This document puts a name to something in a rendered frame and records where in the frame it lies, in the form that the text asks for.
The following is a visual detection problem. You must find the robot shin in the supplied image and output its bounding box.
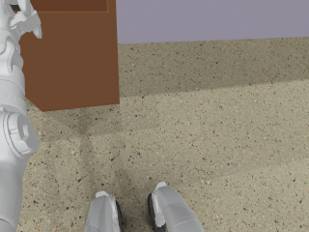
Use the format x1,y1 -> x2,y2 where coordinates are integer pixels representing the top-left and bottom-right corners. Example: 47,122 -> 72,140
90,191 -> 121,232
153,182 -> 167,227

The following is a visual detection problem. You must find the left robot forearm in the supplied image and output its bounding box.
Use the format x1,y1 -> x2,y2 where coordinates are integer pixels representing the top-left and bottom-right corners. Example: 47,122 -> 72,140
0,29 -> 28,118

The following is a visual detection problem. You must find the robot left hand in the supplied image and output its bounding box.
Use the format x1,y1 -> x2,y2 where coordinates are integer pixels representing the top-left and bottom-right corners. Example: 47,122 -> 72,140
0,0 -> 42,42

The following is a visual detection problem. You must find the robot right shin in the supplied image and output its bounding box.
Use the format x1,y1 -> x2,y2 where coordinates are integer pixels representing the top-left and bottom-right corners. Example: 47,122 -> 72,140
153,182 -> 167,227

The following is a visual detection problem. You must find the handle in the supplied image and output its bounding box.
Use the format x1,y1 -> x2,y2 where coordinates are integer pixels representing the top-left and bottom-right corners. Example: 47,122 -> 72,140
10,4 -> 21,11

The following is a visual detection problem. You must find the robot left upper arm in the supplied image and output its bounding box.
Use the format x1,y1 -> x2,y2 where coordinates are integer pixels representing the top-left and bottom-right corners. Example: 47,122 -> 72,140
0,111 -> 40,232

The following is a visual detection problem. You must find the drawer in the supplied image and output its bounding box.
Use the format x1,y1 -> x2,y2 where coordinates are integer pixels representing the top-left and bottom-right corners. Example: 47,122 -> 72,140
14,0 -> 107,12

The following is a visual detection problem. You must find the robot left shin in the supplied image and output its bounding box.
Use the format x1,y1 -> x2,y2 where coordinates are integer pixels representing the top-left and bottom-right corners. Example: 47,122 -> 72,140
90,191 -> 121,232

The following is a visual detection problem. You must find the cabinet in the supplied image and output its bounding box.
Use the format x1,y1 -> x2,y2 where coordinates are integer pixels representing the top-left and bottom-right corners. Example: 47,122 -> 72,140
14,0 -> 120,112

